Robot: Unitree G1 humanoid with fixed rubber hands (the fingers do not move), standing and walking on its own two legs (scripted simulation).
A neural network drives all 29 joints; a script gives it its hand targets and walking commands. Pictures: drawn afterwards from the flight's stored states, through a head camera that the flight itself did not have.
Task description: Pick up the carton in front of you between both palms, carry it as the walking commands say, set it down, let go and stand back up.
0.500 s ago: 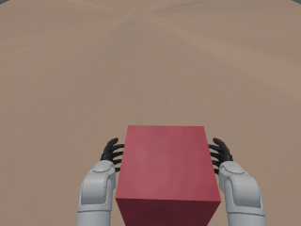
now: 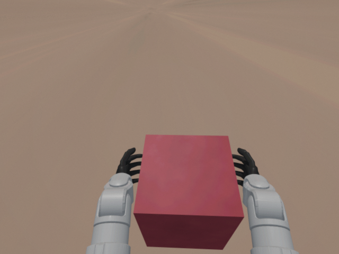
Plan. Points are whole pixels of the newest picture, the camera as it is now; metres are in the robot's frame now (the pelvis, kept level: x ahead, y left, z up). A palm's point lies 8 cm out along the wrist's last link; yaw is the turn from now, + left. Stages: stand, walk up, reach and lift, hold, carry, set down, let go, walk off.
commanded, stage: carry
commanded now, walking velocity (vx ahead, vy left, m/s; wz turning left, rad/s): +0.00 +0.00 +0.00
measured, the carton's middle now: (185, 194) +0.29 +0.00 -0.04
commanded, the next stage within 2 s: hold in 0.48 s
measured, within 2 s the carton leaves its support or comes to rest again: neither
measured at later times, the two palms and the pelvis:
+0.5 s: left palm (126, 182) +0.28 +0.14 +0.04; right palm (254, 184) +0.28 -0.16 +0.04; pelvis -0.01 -0.01 +0.00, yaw +0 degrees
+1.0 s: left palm (130, 183) +0.27 +0.13 +0.05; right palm (266, 198) +0.23 -0.17 +0.05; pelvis -0.03 +0.01 +0.01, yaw -7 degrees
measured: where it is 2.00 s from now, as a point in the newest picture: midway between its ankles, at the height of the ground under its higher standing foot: outside the picture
